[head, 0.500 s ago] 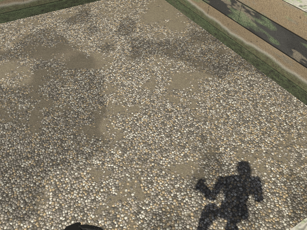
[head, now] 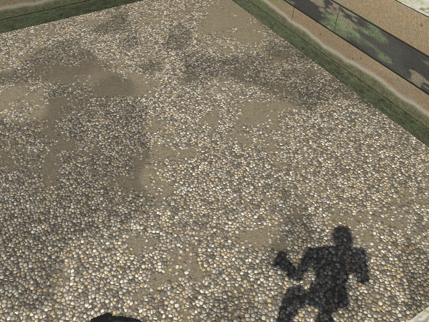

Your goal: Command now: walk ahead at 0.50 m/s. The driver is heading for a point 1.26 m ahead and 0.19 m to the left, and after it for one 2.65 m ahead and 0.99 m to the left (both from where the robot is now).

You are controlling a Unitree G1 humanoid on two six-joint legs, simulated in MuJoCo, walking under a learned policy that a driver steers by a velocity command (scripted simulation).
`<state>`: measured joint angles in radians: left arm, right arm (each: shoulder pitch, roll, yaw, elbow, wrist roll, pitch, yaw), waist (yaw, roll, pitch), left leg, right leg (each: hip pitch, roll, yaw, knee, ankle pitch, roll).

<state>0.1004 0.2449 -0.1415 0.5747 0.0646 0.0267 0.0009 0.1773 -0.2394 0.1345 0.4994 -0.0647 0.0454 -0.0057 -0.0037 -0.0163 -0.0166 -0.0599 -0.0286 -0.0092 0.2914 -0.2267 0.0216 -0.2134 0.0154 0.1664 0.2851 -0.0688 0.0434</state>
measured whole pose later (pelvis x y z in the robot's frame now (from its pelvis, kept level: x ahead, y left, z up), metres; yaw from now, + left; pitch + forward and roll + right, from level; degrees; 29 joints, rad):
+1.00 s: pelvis +0.00 +0.00 +0.00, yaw +0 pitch +0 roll +0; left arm 0.10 0.25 -0.14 0.58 0.07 0.03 0.00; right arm 0.18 -0.24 0.14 0.50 -0.07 0.05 -0.01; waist 0.00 -0.01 -0.02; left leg -0.06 -0.03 -0.03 0.29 -0.23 0.02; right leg -0.21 0.01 0.16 0.28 -0.07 0.04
